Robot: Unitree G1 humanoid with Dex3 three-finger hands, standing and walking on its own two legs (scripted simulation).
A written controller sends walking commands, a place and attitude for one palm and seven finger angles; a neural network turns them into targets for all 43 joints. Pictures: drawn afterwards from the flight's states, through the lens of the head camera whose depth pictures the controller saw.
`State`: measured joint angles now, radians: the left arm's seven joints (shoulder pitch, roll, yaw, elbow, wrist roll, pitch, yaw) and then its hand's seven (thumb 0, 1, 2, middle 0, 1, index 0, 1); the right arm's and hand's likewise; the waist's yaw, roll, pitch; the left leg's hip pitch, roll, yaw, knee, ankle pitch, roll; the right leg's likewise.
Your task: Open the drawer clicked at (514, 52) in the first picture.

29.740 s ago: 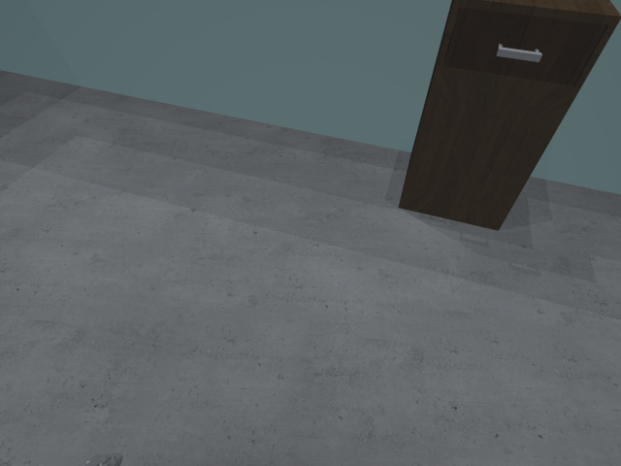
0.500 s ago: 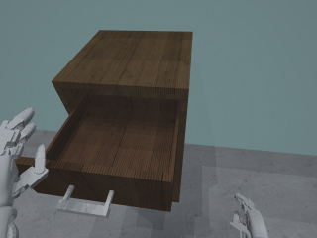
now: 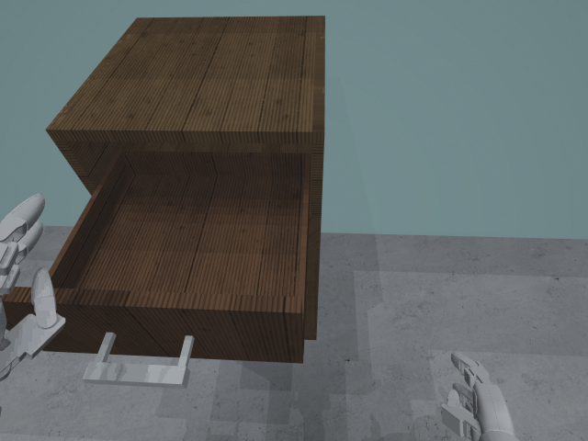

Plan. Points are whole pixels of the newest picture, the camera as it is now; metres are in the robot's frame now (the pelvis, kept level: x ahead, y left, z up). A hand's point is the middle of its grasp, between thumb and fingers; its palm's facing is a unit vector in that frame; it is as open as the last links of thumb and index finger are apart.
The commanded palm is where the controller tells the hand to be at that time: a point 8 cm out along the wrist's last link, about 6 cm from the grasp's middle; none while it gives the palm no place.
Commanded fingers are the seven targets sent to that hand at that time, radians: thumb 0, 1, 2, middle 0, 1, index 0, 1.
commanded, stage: step back with the hand held close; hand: left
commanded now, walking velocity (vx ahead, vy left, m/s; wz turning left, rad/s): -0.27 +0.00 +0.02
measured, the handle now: (143, 358) +0.22 +0.22 +0.01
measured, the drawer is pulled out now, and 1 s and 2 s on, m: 0.29 0.29 0.29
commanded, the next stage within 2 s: stop stepping back and stand still in 1.04 s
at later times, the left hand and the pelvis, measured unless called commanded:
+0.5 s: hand out of the picture +0.14 +0.27 +0.18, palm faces +0.38 -0.80 -0.45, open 7.4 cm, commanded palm +0.07 +0.31 +0.20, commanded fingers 0.00 0.90 0.90 -0.20 -0.30 -0.20 -0.30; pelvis -0.06 +0.03 -0.01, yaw +1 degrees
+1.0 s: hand out of the picture +0.08 +0.20 +0.18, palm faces +0.16 -0.83 -0.54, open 7.4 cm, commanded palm +0.01 +0.27 +0.20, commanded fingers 0.00 0.90 0.90 -0.20 -0.30 -0.20 -0.30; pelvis -0.14 +0.00 +0.00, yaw -4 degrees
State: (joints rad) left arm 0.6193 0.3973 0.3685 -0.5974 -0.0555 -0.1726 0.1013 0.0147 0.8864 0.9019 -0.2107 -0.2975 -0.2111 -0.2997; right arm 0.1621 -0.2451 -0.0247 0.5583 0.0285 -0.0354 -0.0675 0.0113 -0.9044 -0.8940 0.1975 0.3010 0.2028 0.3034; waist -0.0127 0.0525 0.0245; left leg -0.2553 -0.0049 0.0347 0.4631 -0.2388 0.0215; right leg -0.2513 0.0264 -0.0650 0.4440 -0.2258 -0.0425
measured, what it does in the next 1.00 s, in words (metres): walks backwards: right foot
